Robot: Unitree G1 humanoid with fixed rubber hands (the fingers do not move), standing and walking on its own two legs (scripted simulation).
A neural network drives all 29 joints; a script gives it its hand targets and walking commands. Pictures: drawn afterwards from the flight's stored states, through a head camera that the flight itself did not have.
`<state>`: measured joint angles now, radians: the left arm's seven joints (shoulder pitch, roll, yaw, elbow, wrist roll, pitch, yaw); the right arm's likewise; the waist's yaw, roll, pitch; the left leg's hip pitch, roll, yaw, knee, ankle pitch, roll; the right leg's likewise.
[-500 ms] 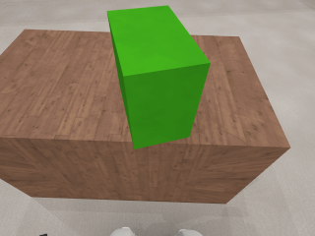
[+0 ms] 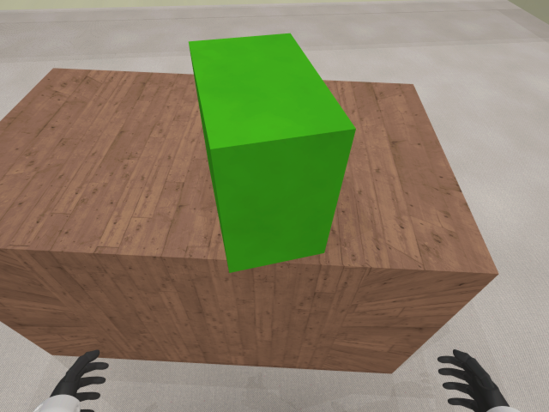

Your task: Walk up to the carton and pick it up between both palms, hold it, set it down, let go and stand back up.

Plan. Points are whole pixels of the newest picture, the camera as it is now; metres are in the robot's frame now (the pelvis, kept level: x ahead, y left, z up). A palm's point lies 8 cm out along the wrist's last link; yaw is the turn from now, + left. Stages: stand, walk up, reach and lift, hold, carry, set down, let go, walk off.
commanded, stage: reach and lift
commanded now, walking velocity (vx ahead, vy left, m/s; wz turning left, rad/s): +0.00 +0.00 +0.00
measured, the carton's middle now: (259, 152) +0.54 +0.02 +0.08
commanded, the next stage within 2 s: none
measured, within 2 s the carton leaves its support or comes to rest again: neither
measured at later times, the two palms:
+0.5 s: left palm (75, 396) +0.17 +0.26 -0.01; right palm out of the picture +0.13 -0.27 +0.00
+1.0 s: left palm (146, 354) +0.21 +0.17 +0.02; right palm out of the picture +0.10 -0.32 +0.01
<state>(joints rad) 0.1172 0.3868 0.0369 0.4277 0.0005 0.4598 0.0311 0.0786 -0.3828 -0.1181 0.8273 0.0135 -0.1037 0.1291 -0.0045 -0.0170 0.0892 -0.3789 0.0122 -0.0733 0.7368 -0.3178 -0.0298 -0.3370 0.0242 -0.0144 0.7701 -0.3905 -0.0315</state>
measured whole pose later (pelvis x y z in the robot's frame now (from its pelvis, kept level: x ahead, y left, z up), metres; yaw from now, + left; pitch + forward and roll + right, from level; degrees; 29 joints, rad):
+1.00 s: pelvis -0.02 +0.01 +0.02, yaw -11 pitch -5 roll +0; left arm 0.22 0.12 -0.07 0.17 0.01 0.26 0.25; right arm 0.18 -0.47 -0.08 0.54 0.27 -0.10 0.30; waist 0.00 0.03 -0.04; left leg -0.24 0.05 -0.01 0.59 -0.26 -0.03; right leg -0.17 0.06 -0.01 0.59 -0.32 -0.04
